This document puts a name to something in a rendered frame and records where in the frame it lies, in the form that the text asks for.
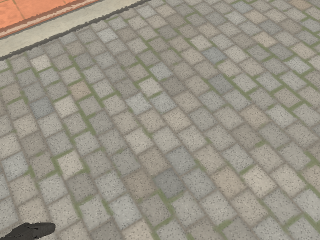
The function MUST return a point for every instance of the left robot hand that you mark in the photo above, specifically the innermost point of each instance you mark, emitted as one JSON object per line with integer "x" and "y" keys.
{"x": 27, "y": 231}

